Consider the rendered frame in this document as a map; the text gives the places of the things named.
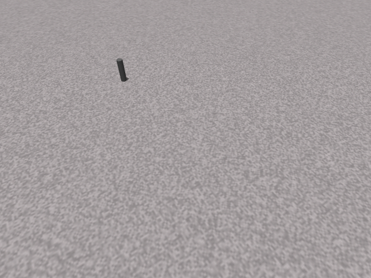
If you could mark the can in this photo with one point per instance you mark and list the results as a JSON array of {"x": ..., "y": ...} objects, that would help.
[{"x": 121, "y": 69}]

